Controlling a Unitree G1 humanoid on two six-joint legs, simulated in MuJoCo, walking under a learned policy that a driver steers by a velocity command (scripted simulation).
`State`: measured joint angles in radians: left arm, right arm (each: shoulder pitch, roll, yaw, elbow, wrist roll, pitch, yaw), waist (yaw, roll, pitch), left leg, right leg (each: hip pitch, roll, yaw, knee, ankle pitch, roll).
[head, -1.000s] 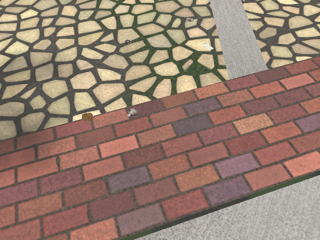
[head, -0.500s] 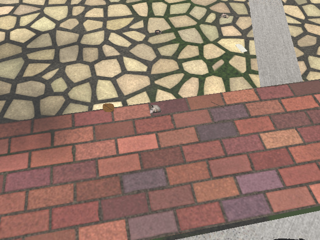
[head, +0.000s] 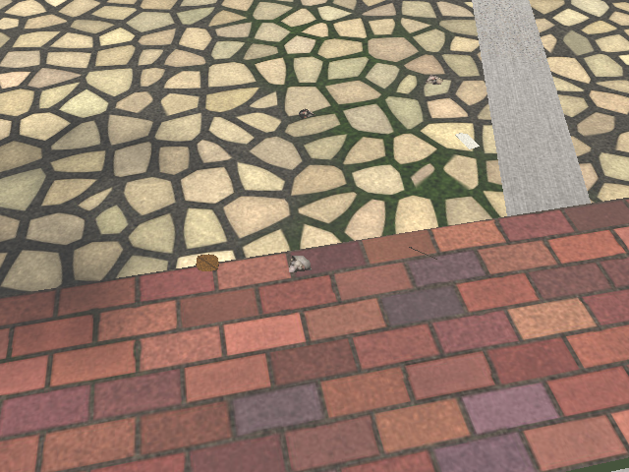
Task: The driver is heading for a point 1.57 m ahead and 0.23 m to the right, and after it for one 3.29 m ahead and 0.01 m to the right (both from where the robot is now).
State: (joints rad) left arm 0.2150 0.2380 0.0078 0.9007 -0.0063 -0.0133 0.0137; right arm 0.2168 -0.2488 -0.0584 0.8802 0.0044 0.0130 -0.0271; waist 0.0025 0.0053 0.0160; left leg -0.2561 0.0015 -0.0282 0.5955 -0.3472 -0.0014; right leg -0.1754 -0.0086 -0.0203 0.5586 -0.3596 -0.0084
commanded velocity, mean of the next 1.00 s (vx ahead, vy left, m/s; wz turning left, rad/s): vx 0.42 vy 0.00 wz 0.00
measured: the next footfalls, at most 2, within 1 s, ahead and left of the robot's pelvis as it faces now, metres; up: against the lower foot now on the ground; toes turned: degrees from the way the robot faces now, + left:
right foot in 0.62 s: +0.45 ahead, -0.10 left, +0.00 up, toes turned -2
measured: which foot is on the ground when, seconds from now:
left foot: down 0.00-0.64, up 0.66-1.00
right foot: down 0.00-0.16, up 0.18-0.60, down 0.62-1.00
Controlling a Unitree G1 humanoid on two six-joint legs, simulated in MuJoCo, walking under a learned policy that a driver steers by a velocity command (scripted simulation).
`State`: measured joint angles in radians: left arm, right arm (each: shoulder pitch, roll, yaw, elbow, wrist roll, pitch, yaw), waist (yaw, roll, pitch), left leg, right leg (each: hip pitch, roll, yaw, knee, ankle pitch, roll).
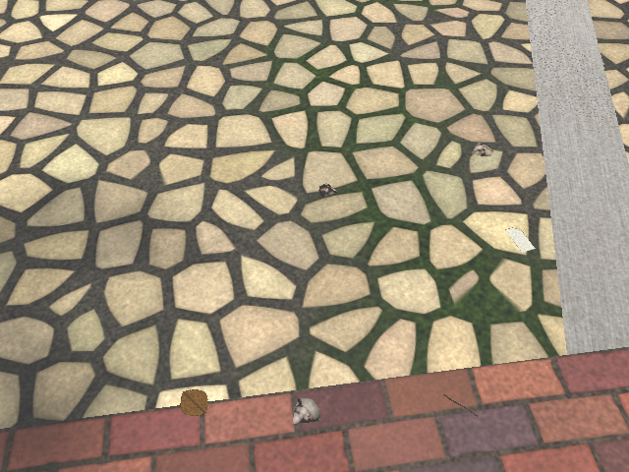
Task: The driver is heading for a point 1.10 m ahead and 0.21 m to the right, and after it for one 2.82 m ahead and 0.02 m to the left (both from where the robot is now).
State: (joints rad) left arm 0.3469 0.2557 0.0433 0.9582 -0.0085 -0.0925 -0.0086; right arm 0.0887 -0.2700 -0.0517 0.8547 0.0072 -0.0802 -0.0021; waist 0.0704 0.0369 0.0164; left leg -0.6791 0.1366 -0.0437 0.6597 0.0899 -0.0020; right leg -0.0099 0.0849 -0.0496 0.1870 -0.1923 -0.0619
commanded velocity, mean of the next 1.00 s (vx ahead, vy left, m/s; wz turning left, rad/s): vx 0.50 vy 0.00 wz -0.35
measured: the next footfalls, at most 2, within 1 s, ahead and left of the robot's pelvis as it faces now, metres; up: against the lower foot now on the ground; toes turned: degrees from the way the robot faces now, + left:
left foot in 0.16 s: +0.29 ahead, +0.15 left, +0.00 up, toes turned +0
right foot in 0.70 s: +0.53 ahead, -0.14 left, +0.00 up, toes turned -22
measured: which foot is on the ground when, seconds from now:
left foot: up 0.00-0.14, down 0.16-0.68, up 0.70-1.00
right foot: down 0.00-0.18, up 0.20-0.68, down 0.70-1.00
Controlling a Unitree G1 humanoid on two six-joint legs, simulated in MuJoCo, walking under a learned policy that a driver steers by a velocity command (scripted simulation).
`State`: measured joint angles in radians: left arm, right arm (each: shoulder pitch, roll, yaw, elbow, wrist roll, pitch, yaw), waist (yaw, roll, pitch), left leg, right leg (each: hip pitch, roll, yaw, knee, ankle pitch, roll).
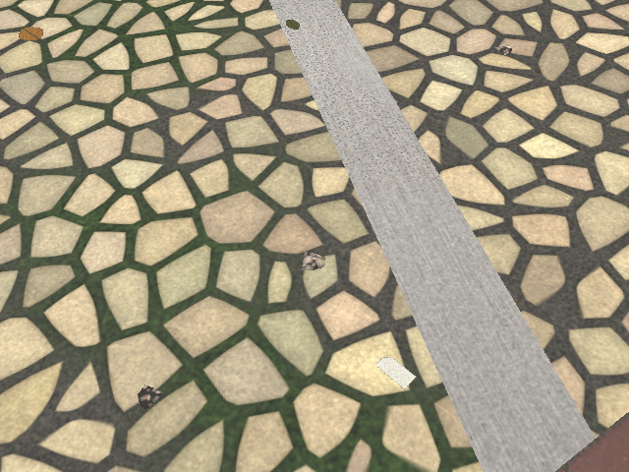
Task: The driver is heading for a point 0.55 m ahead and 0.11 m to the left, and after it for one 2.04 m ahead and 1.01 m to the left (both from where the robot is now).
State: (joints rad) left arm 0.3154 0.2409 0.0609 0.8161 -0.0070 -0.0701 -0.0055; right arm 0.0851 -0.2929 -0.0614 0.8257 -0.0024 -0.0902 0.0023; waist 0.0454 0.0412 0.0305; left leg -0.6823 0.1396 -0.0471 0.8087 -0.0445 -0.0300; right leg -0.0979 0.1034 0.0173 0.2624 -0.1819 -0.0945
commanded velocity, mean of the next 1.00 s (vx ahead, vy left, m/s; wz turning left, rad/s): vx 0.37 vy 0.00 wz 0.11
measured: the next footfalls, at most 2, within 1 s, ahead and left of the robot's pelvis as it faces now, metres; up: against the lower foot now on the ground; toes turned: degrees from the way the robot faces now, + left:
left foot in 0.24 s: +0.33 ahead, +0.15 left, +0.00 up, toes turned +1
right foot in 0.72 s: +0.61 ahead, -0.09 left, +0.00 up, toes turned +2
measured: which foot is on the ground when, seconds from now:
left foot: up 0.00-0.22, down 0.24-0.74, up 0.76-1.00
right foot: down 0.00-0.24, up 0.26-0.70, down 0.72-1.00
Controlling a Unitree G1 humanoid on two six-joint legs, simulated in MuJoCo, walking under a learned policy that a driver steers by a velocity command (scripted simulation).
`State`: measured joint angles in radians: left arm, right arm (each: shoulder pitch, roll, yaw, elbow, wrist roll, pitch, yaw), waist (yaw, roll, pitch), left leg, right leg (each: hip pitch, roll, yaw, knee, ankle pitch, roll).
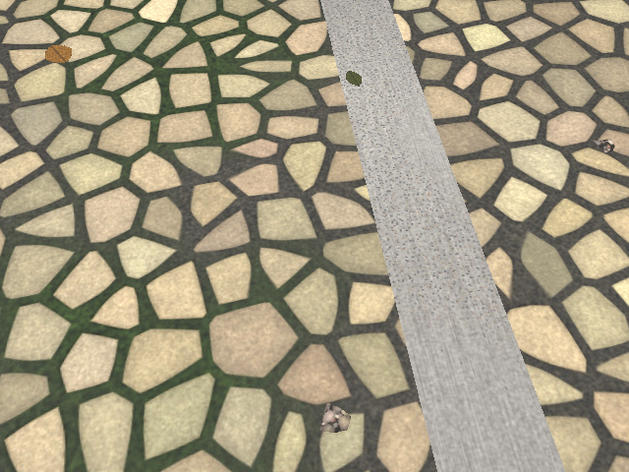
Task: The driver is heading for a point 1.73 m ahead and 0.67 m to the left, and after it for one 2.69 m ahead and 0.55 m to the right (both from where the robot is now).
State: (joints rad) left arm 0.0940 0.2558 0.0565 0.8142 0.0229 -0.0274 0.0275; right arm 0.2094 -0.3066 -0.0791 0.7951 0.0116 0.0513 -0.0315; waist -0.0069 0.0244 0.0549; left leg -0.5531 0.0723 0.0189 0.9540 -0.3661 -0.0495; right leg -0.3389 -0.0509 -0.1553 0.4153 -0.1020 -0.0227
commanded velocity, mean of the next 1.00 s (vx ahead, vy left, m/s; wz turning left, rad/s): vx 0.02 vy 0.00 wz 0.47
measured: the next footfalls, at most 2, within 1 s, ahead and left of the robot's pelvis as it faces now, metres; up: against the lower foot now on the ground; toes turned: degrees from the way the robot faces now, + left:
left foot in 0.14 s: +0.07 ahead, +0.13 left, +0.00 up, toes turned +9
right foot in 0.60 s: +0.13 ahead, -0.08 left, +0.00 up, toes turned +26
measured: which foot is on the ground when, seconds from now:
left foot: up 0.00-0.12, down 0.14-0.60, up 0.62-0.94, down 0.96-1.00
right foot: down 0.00-0.14, up 0.16-0.58, down 0.60-1.00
